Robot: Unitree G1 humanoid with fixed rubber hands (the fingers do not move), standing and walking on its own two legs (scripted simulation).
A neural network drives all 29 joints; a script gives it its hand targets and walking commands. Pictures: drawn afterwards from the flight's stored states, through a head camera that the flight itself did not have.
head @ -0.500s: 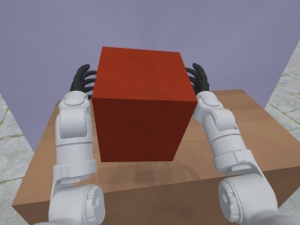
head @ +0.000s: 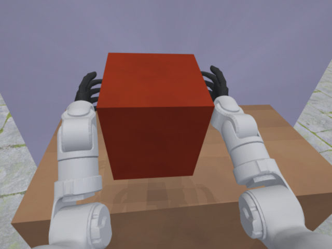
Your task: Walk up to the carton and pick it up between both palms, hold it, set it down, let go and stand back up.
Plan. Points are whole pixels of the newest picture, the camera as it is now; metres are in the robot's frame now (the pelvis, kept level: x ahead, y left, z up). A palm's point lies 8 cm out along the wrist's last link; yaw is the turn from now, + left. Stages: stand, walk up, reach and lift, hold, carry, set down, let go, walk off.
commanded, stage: hold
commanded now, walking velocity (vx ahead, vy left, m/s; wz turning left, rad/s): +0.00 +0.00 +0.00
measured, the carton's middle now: (153, 118) +0.39 +0.02 +0.18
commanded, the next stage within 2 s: set down in 0.28 s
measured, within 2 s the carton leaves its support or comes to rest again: neither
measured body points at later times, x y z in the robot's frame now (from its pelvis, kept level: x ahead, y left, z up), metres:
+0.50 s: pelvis +0.00 +0.00 +0.00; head -0.07 +0.02 +0.44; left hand +0.37 +0.16 +0.25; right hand +0.38 -0.15 +0.25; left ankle +0.05 +0.11 -0.75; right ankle -0.02 -0.10 -0.75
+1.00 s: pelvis +0.01 -0.01 +0.00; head -0.02 +0.02 +0.45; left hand +0.38 +0.17 +0.20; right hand +0.41 -0.14 +0.19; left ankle +0.05 +0.11 -0.75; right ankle -0.02 -0.10 -0.75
